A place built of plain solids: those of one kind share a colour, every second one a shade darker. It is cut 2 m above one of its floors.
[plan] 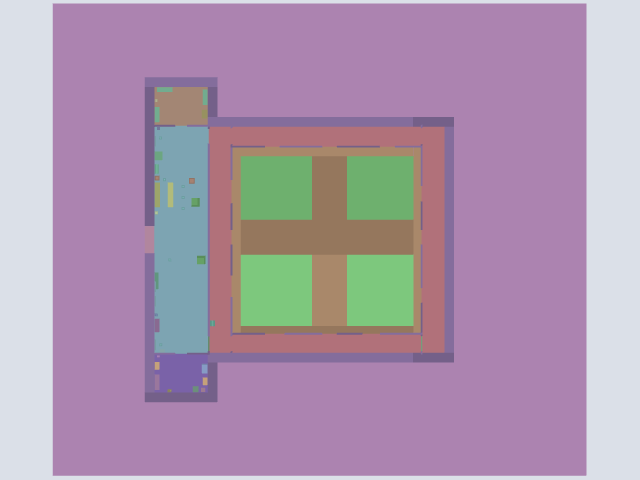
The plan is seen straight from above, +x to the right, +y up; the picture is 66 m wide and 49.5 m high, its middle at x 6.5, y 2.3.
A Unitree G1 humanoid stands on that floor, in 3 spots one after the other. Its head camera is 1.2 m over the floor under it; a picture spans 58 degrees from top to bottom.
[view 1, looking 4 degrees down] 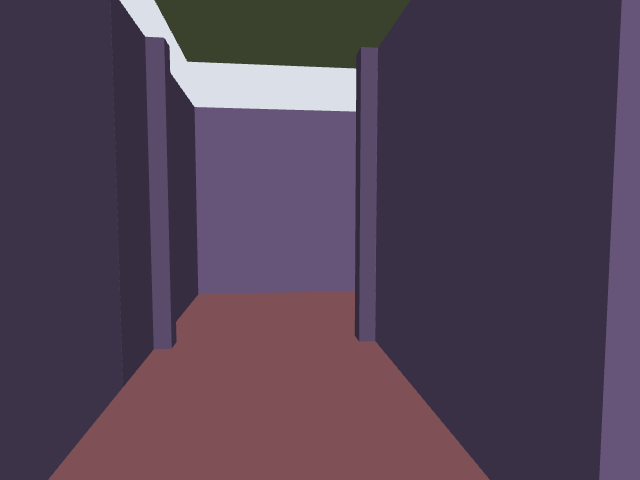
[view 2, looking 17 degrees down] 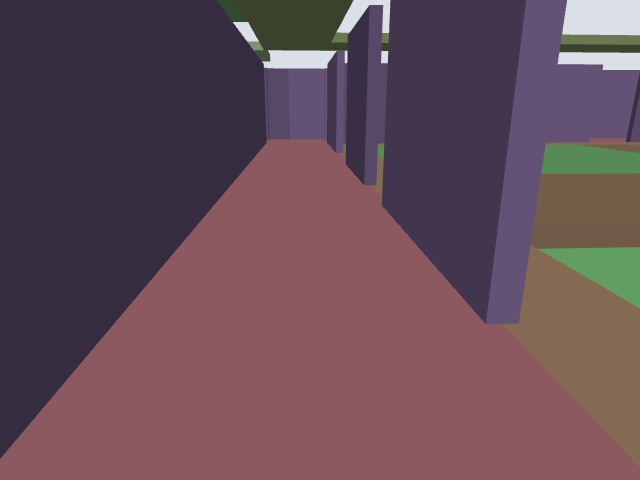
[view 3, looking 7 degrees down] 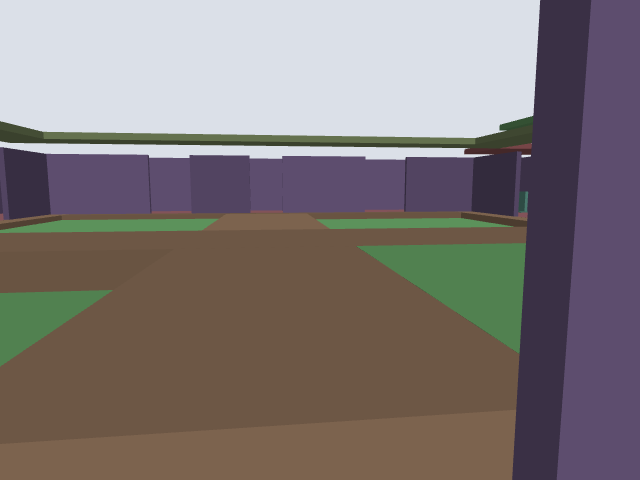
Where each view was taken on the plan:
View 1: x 13.08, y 13.01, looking -7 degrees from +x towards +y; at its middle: wall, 6.31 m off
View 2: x -3.79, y -3.57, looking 87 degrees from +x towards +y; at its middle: floor_corr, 4.10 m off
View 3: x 7.48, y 13.01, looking -97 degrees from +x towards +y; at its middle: floor_gang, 9.85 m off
